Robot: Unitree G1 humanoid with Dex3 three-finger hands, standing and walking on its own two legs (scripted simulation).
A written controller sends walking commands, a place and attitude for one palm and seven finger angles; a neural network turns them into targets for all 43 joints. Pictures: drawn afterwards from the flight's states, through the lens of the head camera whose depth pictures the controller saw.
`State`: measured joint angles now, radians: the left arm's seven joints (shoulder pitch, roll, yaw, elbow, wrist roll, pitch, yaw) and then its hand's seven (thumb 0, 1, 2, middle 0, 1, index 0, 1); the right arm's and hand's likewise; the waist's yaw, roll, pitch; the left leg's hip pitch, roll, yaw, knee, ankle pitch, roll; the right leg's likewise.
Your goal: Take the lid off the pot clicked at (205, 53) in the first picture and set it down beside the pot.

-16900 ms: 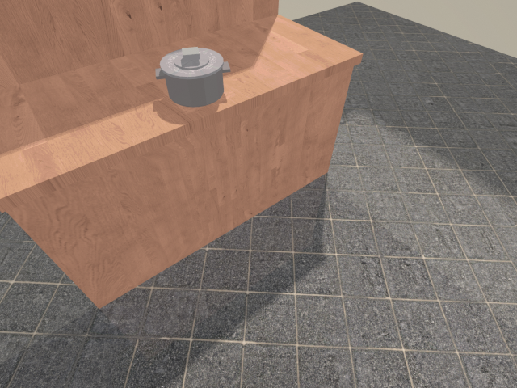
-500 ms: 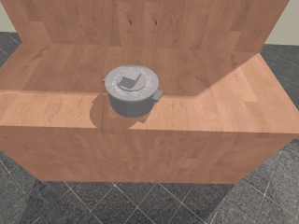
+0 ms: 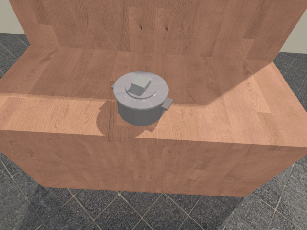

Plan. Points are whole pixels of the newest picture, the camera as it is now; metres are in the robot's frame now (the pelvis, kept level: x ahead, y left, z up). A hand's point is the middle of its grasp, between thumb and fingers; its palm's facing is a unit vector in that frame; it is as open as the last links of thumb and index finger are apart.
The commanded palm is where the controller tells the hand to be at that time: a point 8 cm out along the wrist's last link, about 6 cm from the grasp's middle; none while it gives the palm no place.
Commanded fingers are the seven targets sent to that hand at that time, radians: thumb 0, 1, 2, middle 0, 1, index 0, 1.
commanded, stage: look again from close up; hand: left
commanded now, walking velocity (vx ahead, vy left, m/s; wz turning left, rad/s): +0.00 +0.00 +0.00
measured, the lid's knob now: (141, 83) +0.56 +0.08 +0.05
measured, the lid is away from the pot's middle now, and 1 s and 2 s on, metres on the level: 0.00 0.00 0.00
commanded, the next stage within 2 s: shuffle to correct the standing spot in 0.74 s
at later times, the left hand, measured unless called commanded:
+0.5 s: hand out of the picture -0.03 +0.15 -0.18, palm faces +0.03 -0.99 -0.15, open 7.4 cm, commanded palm none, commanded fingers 0.00 0.90 0.90 -0.20 -0.30 -0.20 -0.30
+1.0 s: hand out of the picture -0.05 +0.14 -0.18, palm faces +0.02 -0.99 -0.12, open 7.4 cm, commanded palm none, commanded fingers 0.00 0.90 0.90 -0.20 -0.30 -0.20 -0.30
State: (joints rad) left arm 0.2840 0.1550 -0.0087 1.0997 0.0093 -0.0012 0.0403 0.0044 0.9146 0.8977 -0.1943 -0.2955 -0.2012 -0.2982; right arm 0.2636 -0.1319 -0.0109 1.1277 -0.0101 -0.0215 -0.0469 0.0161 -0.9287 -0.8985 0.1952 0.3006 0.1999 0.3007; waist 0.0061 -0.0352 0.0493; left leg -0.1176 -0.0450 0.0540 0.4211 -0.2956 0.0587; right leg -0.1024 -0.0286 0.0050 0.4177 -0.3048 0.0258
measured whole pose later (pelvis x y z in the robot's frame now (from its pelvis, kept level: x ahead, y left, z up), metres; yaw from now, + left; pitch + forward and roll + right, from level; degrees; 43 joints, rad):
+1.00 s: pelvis -0.01 -0.01 +0.00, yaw +0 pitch -1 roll +0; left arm 0.34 0.13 -0.01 1.13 0.02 -0.01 0.03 0.00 0.91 0.90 -0.19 -0.30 -0.20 -0.30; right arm 0.33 -0.08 -0.01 1.15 -0.01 -0.02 -0.03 0.01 -0.91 -0.90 0.19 0.30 0.20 0.30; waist 0.00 -0.05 0.03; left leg -0.14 -0.04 0.06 0.44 -0.29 0.05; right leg -0.14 -0.02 0.01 0.46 -0.31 0.01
